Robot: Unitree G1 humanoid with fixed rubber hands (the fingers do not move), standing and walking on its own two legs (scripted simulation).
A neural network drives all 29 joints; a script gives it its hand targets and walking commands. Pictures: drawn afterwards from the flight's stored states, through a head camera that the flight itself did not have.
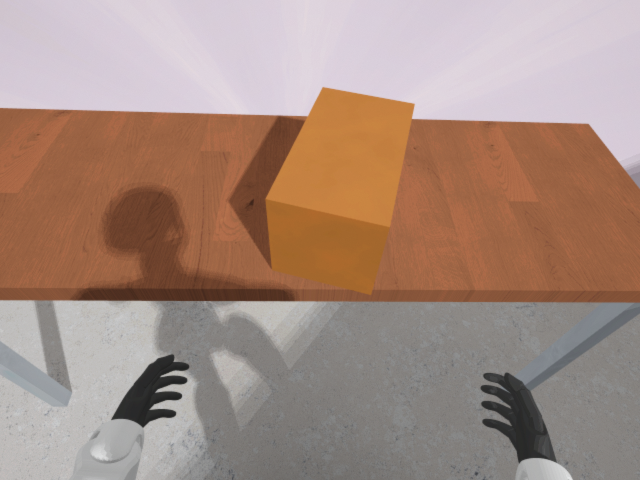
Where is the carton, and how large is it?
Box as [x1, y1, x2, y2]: [265, 87, 414, 294]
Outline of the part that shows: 323,87 265,199 272,269 370,294 390,224 414,104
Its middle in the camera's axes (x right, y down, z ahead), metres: +0.04 -0.09 +0.65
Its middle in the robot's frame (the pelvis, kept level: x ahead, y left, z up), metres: +0.55 -0.02 +0.02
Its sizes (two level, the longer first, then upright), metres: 0.297 0.166 0.165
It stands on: a table, 0.71 m high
